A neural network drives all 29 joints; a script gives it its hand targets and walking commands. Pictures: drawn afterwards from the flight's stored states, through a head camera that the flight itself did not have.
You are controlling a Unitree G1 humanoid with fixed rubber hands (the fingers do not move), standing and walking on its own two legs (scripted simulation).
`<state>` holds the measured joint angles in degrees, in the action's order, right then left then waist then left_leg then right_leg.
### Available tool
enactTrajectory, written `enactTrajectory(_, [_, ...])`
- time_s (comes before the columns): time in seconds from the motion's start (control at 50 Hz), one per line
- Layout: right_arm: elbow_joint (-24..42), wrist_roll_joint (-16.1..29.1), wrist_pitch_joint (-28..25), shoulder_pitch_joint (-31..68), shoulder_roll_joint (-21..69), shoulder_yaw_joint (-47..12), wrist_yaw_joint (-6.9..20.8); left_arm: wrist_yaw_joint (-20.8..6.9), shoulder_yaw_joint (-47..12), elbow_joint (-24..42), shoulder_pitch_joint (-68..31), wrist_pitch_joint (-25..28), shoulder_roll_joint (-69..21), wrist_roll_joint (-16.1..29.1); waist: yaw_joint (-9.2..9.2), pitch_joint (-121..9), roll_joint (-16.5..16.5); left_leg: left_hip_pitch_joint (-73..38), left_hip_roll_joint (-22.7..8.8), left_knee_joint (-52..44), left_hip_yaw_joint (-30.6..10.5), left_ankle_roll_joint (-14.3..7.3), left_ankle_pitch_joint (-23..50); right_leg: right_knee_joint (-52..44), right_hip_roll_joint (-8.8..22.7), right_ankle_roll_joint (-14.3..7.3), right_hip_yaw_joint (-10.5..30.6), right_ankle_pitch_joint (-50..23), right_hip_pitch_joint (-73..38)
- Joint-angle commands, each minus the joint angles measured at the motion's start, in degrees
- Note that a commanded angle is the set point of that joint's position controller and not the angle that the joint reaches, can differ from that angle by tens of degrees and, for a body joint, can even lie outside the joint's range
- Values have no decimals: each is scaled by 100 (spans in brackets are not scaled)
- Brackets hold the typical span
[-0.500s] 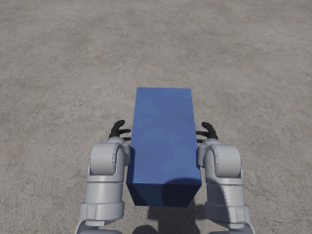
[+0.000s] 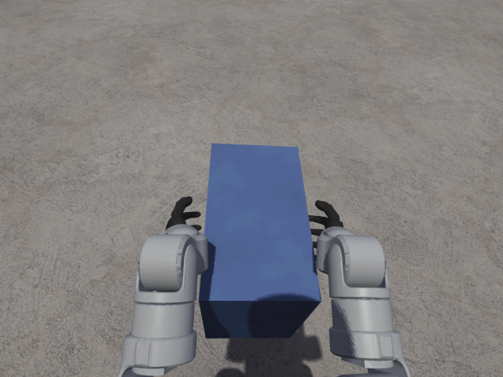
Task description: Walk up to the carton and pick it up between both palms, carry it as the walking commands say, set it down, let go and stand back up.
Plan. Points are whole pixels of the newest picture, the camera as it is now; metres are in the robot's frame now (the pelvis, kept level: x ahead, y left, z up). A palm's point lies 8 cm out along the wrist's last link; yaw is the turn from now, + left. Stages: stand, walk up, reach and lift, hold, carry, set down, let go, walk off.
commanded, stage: carry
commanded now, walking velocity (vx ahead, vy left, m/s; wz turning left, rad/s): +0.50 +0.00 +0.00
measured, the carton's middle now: (251, 242) +0.36 +0.03 +0.00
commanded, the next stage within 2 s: none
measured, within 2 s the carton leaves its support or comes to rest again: neither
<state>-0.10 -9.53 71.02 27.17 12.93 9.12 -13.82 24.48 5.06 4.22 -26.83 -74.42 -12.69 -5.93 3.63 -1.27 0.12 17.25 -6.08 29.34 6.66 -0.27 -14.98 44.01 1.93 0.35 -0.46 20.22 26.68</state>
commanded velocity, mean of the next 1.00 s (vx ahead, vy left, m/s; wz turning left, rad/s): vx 0.13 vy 0.00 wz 0.00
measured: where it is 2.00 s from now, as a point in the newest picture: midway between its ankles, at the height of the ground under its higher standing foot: (267, 325)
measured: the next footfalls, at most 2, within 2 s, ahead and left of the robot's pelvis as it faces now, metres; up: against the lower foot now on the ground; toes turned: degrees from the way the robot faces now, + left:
right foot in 0.10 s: +0.06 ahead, -0.18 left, +0.00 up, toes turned -5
left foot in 0.58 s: +0.30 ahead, +0.07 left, +0.00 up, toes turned +9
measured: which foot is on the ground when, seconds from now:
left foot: down 0.00-0.12, up 0.14-0.56, down 0.58-1.00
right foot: up 0.00-0.08, down 0.10-0.60, up 0.62-0.72, down 0.74-1.00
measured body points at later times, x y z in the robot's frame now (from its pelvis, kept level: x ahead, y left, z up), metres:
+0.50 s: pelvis +0.13 -0.05 +0.01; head +0.11 -0.07 +0.46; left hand +0.45 +0.05 +0.11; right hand +0.44 -0.19 +0.11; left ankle +0.23 +0.08 -0.70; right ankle +0.02 -0.17 -0.74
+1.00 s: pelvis +0.27 -0.04 +0.00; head +0.34 -0.06 +0.44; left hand +0.63 +0.06 +0.08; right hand +0.61 -0.17 +0.07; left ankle +0.26 +0.07 -0.74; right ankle +0.19 -0.14 -0.74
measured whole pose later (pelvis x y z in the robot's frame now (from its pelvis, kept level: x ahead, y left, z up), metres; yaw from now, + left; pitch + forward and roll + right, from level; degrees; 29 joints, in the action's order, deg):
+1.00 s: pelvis +0.27 -0.04 +0.00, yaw -1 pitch +7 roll +1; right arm 12.0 -8.5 69.9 26.4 12.6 6.1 -18.7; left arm 13.0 7.7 9.1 -28.5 -67.9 -13.5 -8.9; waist -0.8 1.1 1.7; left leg 20.4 -1.2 30.1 9.8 -1.8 -14.1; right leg 31.6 2.9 -0.2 -4.7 20.9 15.2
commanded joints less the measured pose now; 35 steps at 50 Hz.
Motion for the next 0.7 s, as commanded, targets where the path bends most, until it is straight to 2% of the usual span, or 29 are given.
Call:
enactTrajectory(0.0, [420,2271,-134,3082,6069,-2847,1759,-2928,-2674,-617,-2928,218,-6536,2289,-443,-2118,1144,-1112,-562,-1077,-502,-522,-801,-2434,-290,-18,-774,-381,-1587])
enactTrajectory(0.02, [340,2256,-122,3044,6103,-2901,1752,-2948,-2619,-768,-2903,218,-6549,2260,-427,-2330,672,-575,-353,-582,-323,-360,-762,-2485,24,-140,-315,-364,-2433])
enactTrajectory(0.04, [349,2304,-102,3109,6148,-2998,1755,-2961,-2558,-864,-2798,234,-6504,2218,-318,-2534,-203,341,-56,382,-40,-116,-937,-2721,781,-402,791,222,-3347])
enactTrajectory(0.06, [335,2390,-67,3128,6209,-3087,1780,-2962,-2481,-895,-2773,258,-6381,2154,-235,-2314,-1442,1569,317,1266,263,117,-1534,-3194,1652,-744,2065,760,-3866])
enactTrajectory(0.08, [262,2441,-51,3217,6226,-3145,1816,-2967,-2411,-908,-2830,269,-6304,2091,-238,-1891,-1556,2294,356,1781,106,186,-1550,-3379,1954,-947,2413,280,-3887])
enactTrajectory(0.1, [142,2501,-37,3272,6310,-3224,1850,-2957,-2361,-882,-2926,310,-6289,2058,-258,-1820,-1208,2538,246,2051,-209,210,-1239,-3296,2018,-1082,2287,-698,-4015])
enactTrajectory(0.12, [82,2568,3,3355,6381,-3336,1879,-2946,-2240,-862,-2903,349,-6249,1980,-234,-1805,-1061,2381,101,2121,-376,223,-1004,-3330,1919,-1098,1958,-897,-3726])
enactTrajectory(0.14, [252,2718,8,3665,6456,-3465,1906,-2927,-2196,-671,-3060,384,-6298,1993,-213,-1615,-1204,2335,121,2056,-323,211,-970,-3454,1800,-993,1696,-656,-3552])
enactTrajectory(0.18, [611,2975,35,4072,6492,-3691,1935,-2882,-2115,-351,-3176,420,-6301,2021,-218,-1393,-1431,2279,98,1985,-235,202,-752,-3674,1732,-887,1478,-54,-3337])
enactTrajectory(0.22, [805,3038,54,4148,6443,-3732,1889,-2860,-2166,-204,-3126,423,-6287,2069,-224,-1457,-1494,2358,97,1959,-187,236,-284,-3644,1654,-814,1044,-306,-3547])
enactTrajectory(0.26, [655,2956,82,3988,6388,-3615,1827,-2874,-2235,-271,-3094,388,-6257,2124,-229,-1542,-1461,2251,133,1927,-103,284,128,-3687,1518,-723,685,-244,-3582])
enactTrajectory(0.36, [26,2606,187,3444,6305,-3175,1778,-2892,-2189,-451,-3008,298,-6125,2071,-208,-1361,-1247,1593,344,1127,204,288,217,-3196,1489,-722,392,-2307,-3213])
enactTrajectory(0.4, [-209,2501,192,3208,6313,-3029,1801,-2913,-2269,-354,-3084,290,-6083,2096,-228,-1277,-1227,1249,441,678,374,264,252,-2936,1430,-653,188,-2715,-3104])
enactTrajectory(0.42, [-298,2470,190,3147,6330,-2970,1807,-2924,-2321,-299,-3166,283,-6088,2126,-250,-1245,-1225,1006,512,378,464,254,408,-2749,1352,-568,39,-2898,-3025])
enactTrajectory(0.44, [-377,2444,178,3066,6340,-2904,1815,-2936,-2372,-236,-3257,273,-6088,2146,-321,-1310,-1075,505,622,-88,588,218,762,-2410,1199,-407,-224,-3113,-2839])
enactTrajectory(0.46, [-458,2439,174,3035,6340,-2856,1828,-2939,-2441,-239,-3301,251,-6126,2135,-386,-1483,-764,-243,615,-549,560,155,1281,-1775,956,-176,-560,-3588,-2552])
enactTrajectory(0.48, [-477,2441,161,3058,6346,-2823,1854,-2931,-2484,-238,-3285,237,-6111,2103,-463,-1767,-361,-1215,294,-668,289,9,1971,-1160,779,100,-747,-3453,-1920])
enactTrajectory(0.5, [-421,2473,121,3043,6231,-2785,1875,-2905,-2547,-203,-3348,233,-6092,2109,-563,-2184,625,-2317,-587,-665,-738,-388,3561,-215,427,435,-841,-2364,-947])
enactTrajectory(0.52, [-419,2513,77,3046,6157,-2769,1885,-2882,-2588,-184,-3414,227,-6112,2119,-578,-2429,1600,-3194,-1342,-642,-1784,-933,5021,522,-75,523,-563,368,70])
enactTrajectory(0.54, [-406,2540,38,3038,6159,-2758,1889,-2865,-2639,-209,-3378,249,-6178,2129,-471,-2465,1434,-3098,-1663,-542,-1925,-1183,5819,785,34,370,-66,1384,89])
enactTrajectory(0.56, [-319,2555,21,3047,6161,-2800,1888,-2862,-2612,-293,-3289,278,-6262,2149,-400,-2462,981,-2904,-1758,-499,-1869,-1114,5867,651,106,284,10,1477,-30])
enactTrajectory(0.58, [-174,2496,17,3057,6087,-2765,1872,-2852,-2546,-463,-3117,297,-6338,2164,-445,-2420,602,-2789,-1631,-524,-1586,-944,5127,285,100,228,-103,1323,58])
enactTrajectory(0.6, [45,2418,-110,3029,6050,-2819,1815,-2830,-2656,-241,-3301,344,-6457,2303,-536,-2458,1028,-2960,-1406,-447,-1090,-1004,4812,-337,204,195,-83,1421,188])
enactTrajectory(0.62, [273,2454,-193,3019,6104,-2940,1771,-2809,-2763,48,-3497,378,-6490,2384,-546,-2521,1332,-2632,-1246,-502,-904,-909,4582,-670,230,205,-112,1207,-121])
enactTrajectory(0.64, [442,2475,-221,2980,6136,-2941,1743,-2815,-2880,255,-3516,408,-6559,2430,-489,-2684,1283,-2406,-1105,-523,-819,-779,4314,-999,124,186,-190,983,-607])
enactTrajectory(0.66, [763,2505,-267,3082,6110,-2959,1720,-2812,-2999,528,-3566,454,-6653,2486,-416,-2815,1191,-2198,-1003,-464,-691,-647,4060,-1468,93,170,-271,369,-1099])
enactTrajectory(0.68, [1116,2573,-321,3260,6123,-3028,1691,-2809,-3040,854,-3688,508,-6676,2547,-374,-2977,978,-1964,-909,-370,-622,-537,3455,-1845,121,133,-305,-412,-1619])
